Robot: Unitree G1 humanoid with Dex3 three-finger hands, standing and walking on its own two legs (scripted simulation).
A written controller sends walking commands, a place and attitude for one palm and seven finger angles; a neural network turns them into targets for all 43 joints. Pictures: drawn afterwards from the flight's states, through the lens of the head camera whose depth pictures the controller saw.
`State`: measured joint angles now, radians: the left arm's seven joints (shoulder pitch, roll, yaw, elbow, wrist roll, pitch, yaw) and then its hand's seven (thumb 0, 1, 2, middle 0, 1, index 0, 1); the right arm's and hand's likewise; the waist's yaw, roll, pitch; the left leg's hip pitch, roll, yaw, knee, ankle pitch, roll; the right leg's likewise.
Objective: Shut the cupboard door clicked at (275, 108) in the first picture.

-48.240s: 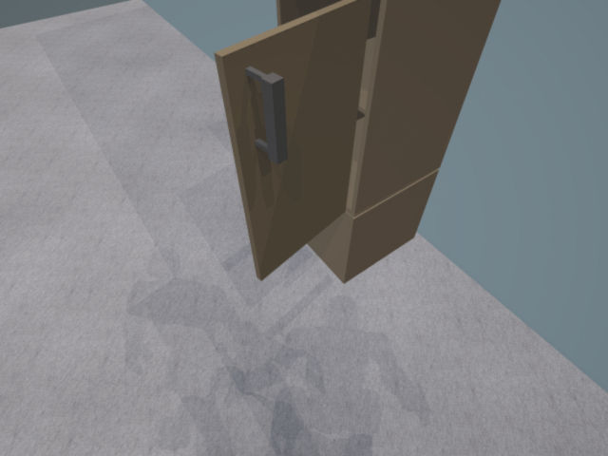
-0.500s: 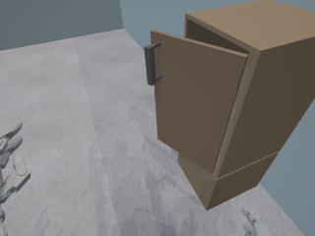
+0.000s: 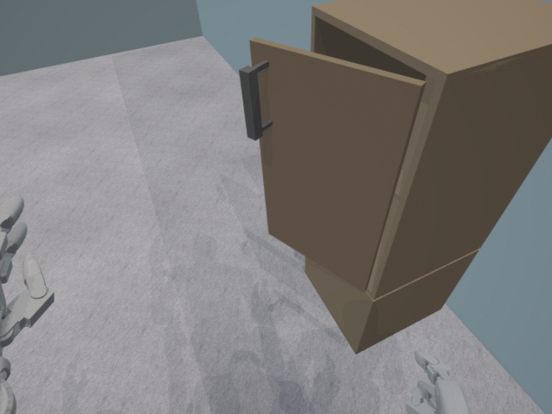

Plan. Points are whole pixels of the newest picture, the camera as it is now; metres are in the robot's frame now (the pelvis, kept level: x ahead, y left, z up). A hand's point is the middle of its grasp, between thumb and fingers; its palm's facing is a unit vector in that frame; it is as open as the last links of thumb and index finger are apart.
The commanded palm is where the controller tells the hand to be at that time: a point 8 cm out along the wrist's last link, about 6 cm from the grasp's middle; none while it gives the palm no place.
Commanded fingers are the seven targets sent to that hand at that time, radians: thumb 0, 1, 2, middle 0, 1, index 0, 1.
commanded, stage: step back with the hand held close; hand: left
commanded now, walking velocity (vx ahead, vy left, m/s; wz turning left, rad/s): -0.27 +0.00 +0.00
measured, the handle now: (259, 100) +0.66 +0.11 +0.14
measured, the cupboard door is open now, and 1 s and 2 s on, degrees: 26 26 26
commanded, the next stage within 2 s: stop stepping back and stand still in 0.98 s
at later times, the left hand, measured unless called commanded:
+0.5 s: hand out of the picture +0.12 +0.29 +0.15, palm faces +0.46 -0.75 -0.47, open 7.4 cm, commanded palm +0.06 +0.32 +0.17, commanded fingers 0.00 0.90 0.90 -0.20 -0.30 -0.20 -0.30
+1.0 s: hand out of the picture -0.01 +0.29 +0.17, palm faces +0.56 -0.69 -0.46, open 7.4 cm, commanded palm -0.11 +0.32 +0.17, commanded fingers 0.00 0.90 0.90 -0.20 -0.30 -0.20 -0.30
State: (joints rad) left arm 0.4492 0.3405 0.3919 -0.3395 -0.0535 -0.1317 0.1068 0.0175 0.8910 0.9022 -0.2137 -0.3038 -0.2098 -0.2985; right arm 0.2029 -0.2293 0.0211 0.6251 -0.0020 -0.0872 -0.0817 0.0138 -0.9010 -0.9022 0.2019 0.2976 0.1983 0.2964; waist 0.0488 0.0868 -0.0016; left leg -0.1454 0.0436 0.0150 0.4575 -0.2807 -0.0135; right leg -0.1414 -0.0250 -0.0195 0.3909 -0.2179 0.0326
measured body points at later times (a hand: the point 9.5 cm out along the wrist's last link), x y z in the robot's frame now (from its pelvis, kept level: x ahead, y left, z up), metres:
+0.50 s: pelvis -0.08 +0.02 -0.02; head -0.08 +0.02 +0.43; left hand +0.09 +0.33 +0.17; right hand +0.09 -0.23 -0.09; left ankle -0.02 +0.12 -0.74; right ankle +0.00 -0.14 -0.74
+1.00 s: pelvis -0.19 +0.00 -0.04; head -0.18 +0.01 +0.41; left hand -0.05 +0.32 +0.19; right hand -0.01 -0.22 -0.12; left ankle -0.03 +0.14 -0.74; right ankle -0.13 -0.13 -0.73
